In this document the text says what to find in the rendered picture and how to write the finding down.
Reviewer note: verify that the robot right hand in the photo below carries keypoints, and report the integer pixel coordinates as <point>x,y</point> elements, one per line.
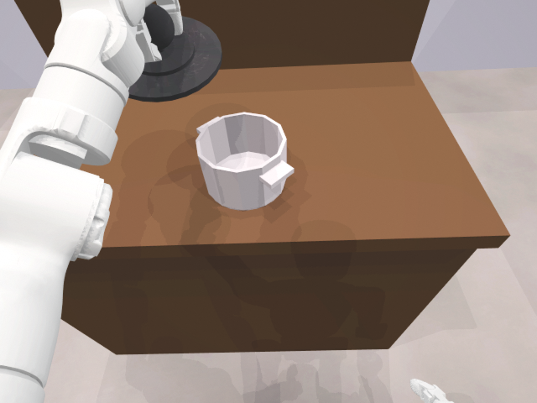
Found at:
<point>427,392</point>

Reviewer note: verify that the knob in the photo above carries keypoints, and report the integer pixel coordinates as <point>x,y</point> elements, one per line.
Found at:
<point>160,25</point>

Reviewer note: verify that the table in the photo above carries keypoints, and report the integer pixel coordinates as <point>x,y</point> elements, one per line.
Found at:
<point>383,207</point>

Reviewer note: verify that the robot left hand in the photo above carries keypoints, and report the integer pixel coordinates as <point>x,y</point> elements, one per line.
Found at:
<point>143,38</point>

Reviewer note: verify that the left robot forearm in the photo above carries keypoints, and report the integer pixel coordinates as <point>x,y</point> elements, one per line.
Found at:
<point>73,114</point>

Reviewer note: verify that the pot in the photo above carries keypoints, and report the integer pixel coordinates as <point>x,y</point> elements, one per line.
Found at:
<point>243,158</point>

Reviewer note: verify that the left robot upper arm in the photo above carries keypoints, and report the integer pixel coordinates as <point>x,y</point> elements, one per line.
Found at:
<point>50,214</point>

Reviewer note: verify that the lid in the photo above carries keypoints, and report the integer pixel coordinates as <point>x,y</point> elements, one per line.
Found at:
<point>189,63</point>

